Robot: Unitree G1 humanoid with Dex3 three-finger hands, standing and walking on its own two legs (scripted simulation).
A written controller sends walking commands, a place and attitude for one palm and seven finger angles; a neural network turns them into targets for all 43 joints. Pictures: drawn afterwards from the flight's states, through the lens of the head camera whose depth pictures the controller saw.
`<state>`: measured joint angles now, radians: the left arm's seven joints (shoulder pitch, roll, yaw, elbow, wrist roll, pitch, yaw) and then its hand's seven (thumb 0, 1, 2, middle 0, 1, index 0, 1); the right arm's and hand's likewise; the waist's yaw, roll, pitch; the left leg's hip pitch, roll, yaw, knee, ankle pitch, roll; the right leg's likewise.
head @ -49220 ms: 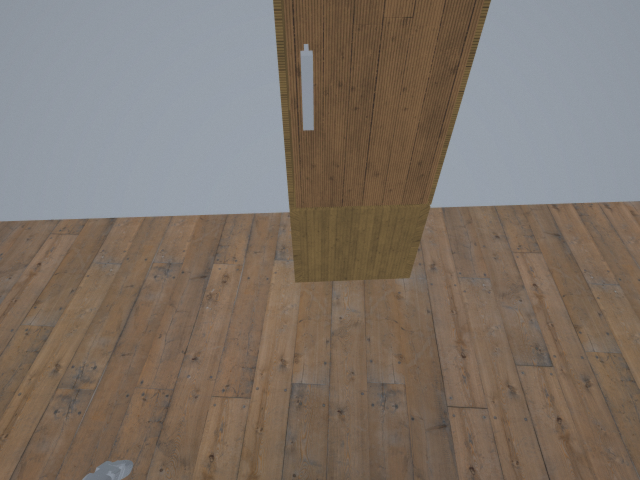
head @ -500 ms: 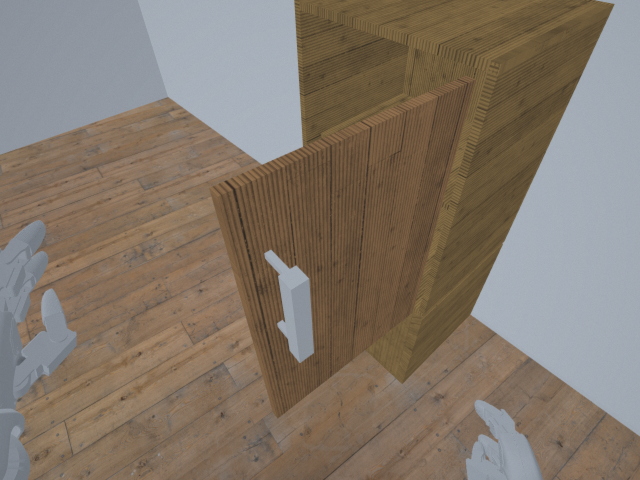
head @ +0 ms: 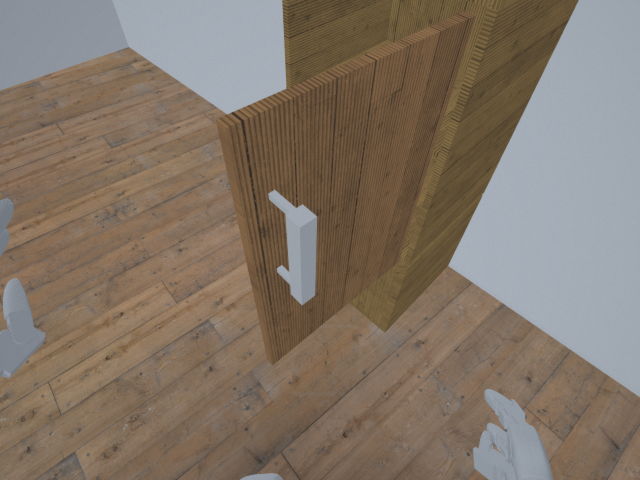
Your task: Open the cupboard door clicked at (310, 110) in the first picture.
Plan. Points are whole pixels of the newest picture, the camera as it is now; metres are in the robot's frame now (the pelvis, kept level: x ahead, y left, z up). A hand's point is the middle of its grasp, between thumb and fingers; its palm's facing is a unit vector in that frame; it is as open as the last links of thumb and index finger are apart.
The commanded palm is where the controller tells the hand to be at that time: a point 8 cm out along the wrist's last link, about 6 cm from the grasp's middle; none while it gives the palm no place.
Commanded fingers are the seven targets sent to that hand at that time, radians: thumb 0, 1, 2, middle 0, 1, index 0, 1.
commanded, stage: step back with the hand held close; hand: left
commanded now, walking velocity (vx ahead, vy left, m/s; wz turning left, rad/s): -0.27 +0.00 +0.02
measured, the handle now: (291, 250) +0.38 +0.07 +0.06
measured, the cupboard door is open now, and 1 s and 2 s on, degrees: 86 86 86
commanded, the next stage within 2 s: stop stepping back and stand still in 0.56 s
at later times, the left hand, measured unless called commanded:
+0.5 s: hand out of the picture +0.13 +0.27 +0.17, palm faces +0.43 -0.79 -0.44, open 7.4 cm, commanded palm +0.07 +0.30 +0.19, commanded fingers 0.00 0.90 0.90 -0.20 -0.30 -0.20 -0.30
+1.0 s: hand out of the picture +0.04 +0.27 +0.17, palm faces +0.46 -0.80 -0.40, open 7.4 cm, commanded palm -0.01 +0.30 +0.19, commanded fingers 0.00 0.90 0.90 -0.20 -0.30 -0.20 -0.30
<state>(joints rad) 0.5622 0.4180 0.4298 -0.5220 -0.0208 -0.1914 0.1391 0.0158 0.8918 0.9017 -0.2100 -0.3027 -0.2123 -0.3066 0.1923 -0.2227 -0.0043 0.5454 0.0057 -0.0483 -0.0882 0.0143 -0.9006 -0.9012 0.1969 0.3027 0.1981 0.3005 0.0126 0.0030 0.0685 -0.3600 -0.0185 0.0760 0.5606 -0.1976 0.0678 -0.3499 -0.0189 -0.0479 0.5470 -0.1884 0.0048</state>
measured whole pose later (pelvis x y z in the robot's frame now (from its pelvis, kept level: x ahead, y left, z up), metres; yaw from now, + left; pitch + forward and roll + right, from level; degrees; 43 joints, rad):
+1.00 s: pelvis -0.15 +0.00 +0.00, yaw +0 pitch -1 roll -2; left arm 0.51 0.40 0.39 -0.49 -0.03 -0.20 0.15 0.02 0.89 0.90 -0.21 -0.30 -0.21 -0.31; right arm 0.28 -0.24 -0.01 0.69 0.00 -0.13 -0.11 0.01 -0.90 -0.90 0.20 0.30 0.20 0.30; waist 0.03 -0.01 -0.02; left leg -0.36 -0.01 -0.03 0.58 -0.21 0.02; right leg -0.15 0.02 -0.03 0.54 -0.38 0.00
